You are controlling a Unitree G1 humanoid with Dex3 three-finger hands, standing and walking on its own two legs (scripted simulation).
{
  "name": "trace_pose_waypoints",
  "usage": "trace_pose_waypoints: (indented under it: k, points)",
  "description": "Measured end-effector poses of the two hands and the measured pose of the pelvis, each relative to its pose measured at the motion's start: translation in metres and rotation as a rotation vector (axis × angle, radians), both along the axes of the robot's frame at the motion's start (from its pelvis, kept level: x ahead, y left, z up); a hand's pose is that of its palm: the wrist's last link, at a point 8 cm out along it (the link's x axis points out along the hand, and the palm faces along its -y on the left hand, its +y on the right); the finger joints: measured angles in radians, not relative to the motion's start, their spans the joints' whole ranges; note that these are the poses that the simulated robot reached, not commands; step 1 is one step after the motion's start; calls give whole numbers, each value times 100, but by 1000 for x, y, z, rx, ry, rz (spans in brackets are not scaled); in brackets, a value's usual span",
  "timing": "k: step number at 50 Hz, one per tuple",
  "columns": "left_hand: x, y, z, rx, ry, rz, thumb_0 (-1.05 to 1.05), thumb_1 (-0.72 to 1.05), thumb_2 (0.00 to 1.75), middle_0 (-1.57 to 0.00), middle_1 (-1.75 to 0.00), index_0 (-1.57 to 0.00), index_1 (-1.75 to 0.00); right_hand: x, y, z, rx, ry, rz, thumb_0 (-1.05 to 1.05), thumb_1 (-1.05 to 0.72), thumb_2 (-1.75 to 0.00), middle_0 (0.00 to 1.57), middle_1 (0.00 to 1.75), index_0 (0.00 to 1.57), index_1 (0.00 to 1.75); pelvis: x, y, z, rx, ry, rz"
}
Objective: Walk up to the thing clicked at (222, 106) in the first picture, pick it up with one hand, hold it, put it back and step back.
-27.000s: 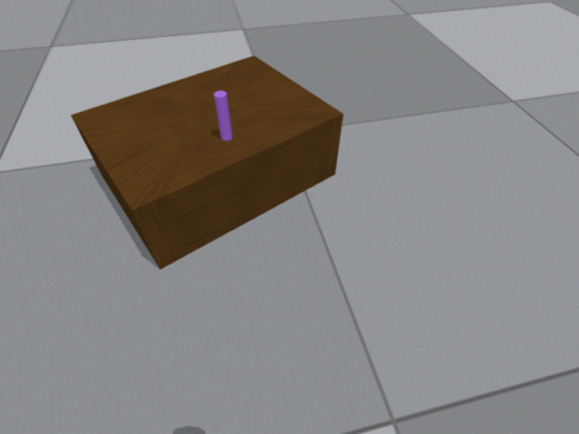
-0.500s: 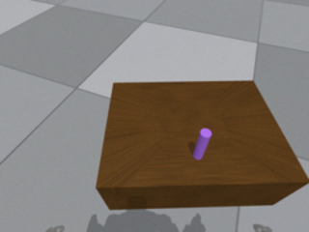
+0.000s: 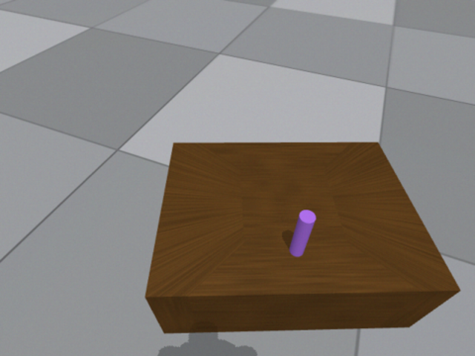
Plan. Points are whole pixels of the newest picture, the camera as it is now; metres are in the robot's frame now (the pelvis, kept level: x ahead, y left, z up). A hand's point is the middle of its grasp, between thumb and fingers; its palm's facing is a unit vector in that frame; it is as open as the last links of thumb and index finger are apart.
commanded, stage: stand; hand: right
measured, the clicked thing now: (301, 234) +0.55 -0.20 -0.32
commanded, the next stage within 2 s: step back in 1.60 s
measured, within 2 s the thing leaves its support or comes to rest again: neither
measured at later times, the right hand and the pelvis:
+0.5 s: hand out of the picture +0.03 -0.24 -0.16, palm faces -0.02 +0.94 -0.34, open 7.4 cm; pelvis -0.01 +0.01 +0.00, yaw +0 degrees
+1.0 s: hand out of the picture +0.07 -0.23 -0.15, palm faces -0.01 +0.94 -0.34, open 7.4 cm; pelvis +0.01 +0.02 +0.01, yaw -1 degrees
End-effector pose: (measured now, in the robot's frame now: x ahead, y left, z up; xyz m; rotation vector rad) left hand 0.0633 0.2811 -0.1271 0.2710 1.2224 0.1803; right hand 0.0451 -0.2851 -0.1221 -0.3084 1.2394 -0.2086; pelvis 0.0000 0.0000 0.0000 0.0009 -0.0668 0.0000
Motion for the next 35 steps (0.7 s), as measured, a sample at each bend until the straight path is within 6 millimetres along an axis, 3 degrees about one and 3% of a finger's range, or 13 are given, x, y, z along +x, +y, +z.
trace_pose_waypoints:
  k: [18, 35]
  points:
    - [-26, 14, 3, 23, 66, 13, 0, 91, 90, -20, -30, -21, -30, -18, -1, 0, 3, 49, -11, 0, -90, -90, 20, 30, 21, 30, -8, 4, 3, 4, 5, -6]
    - [-5, 18, 2, 12, 61, -14, 0, 91, 90, -20, -30, -21, -30, 0, 5, 4, -4, 38, -10, 0, -90, -90, 20, 30, 21, 30, 3, 12, 4, 3, 17, -11]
